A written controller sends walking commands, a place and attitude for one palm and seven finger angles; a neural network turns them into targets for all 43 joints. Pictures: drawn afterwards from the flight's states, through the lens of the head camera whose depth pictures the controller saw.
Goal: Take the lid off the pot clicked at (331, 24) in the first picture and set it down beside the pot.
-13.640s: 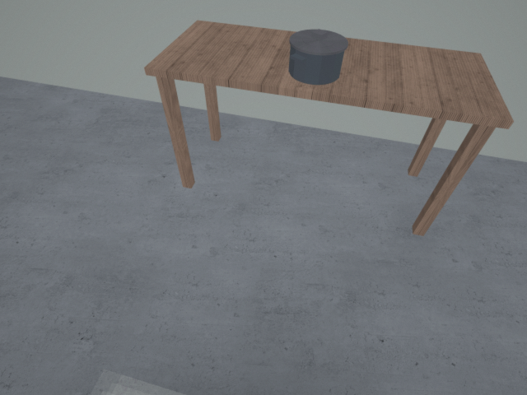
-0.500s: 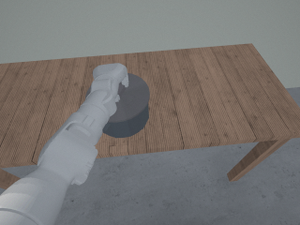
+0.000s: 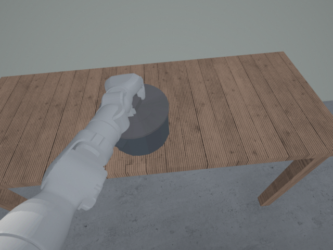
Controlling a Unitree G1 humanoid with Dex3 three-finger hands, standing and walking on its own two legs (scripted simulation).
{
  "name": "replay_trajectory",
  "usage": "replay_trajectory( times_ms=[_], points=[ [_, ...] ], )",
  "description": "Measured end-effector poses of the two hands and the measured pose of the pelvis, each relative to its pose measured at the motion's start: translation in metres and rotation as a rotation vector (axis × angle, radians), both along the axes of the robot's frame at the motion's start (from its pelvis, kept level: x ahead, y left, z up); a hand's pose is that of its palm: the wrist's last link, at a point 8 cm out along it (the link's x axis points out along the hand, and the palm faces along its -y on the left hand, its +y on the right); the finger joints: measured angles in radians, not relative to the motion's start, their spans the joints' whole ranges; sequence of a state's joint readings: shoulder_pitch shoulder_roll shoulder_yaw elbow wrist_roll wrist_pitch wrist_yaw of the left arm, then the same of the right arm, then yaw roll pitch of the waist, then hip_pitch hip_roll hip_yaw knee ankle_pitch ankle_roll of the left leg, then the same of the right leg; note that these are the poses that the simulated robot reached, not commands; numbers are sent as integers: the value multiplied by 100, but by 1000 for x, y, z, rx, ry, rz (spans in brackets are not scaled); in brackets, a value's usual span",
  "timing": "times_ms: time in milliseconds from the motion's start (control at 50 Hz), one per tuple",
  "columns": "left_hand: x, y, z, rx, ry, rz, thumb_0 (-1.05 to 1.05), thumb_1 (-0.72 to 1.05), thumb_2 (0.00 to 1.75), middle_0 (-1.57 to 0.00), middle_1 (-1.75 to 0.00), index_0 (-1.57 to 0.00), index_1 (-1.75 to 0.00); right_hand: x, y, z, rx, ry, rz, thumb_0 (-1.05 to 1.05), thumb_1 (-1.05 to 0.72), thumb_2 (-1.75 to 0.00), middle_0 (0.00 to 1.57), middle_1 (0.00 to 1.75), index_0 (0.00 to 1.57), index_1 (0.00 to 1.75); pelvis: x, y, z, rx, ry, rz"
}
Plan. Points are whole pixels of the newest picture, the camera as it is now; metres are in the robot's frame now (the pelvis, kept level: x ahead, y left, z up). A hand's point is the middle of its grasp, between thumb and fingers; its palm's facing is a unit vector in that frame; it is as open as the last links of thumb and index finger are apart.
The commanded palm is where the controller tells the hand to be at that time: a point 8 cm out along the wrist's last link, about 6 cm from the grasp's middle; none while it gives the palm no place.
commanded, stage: lift the lid straight up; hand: left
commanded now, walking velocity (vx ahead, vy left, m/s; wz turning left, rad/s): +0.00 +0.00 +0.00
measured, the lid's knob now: (132, 103) +0.50 +0.07 +0.05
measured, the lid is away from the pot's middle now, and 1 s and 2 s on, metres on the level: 0.01 0.01 0.01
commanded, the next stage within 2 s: move the lid sideways beside the pot in 1.76 s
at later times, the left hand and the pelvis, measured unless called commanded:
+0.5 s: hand (127, 91) +0.47 +0.07 +0.12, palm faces -0.27 -0.05 -0.96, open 7.7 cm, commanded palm +0.47 +0.07 +0.19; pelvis -0.01 +0.00 +0.00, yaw +1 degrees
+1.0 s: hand (120, 80) +0.48 +0.08 +0.16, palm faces -0.25 -0.05 -0.97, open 7.7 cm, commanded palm +0.47 +0.08 +0.23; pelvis -0.01 +0.00 +0.00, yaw +1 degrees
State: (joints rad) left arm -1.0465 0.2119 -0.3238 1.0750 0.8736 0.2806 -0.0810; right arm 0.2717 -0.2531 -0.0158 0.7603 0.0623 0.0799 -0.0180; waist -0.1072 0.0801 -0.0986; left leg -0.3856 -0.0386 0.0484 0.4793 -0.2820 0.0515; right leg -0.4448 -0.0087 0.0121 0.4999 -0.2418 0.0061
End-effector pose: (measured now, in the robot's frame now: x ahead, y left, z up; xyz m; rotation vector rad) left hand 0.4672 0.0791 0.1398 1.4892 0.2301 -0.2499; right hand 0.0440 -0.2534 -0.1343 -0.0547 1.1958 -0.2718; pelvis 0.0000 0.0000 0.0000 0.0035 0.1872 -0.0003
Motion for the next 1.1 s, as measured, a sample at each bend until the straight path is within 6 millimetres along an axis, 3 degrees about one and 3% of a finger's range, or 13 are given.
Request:
replay_trajectory(
  times_ms=[300, 700, 1100],
  points=[
    [-4, 0, 25, 20, -8, 21, -4, 25, 74, -78, -99, -63, -91, 31, -2, 6, -4, -92, 51, 1, -91, -90, 20, 30, 20, 30, -6, -4, 1, 5, -24, 14],
    [7, -5, 57, 21, -42, 28, -5, 25, 74, -79, -99, -63, -91, 15, -4, 5, -6, -65, 38, 1, -91, -90, 20, 30, 20, 30, -5, -4, 3, 7, -32, 10],
    [3, 1, 91, 31, -83, -5, -5, 25, 74, -80, -99, -63, -91, 41, 3, 12, -10, -142, 93, 1, -91, -90, 20, 30, 20, 30, -7, 1, 3, 7, -47, 28]
  ],
)
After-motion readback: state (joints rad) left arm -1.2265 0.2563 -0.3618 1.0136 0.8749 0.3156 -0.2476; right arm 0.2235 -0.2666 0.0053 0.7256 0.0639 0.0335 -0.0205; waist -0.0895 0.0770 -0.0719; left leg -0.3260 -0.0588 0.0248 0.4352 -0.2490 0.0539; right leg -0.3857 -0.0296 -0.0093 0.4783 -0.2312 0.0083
